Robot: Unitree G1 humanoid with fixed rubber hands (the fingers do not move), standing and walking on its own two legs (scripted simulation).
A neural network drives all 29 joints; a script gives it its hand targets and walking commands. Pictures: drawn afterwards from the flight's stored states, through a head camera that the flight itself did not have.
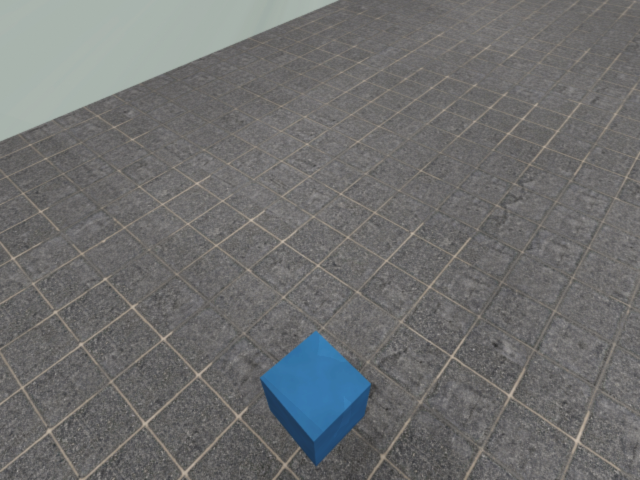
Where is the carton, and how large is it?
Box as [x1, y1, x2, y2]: [260, 331, 370, 465]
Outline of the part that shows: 315,331 262,375 260,379 270,410 316,465 363,416 370,383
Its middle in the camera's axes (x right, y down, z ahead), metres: -0.01 +0.45 +1.10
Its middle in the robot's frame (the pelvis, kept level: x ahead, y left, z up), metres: +0.46 +0.03 -0.65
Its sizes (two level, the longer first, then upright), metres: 0.210 0.200 0.250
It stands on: the floor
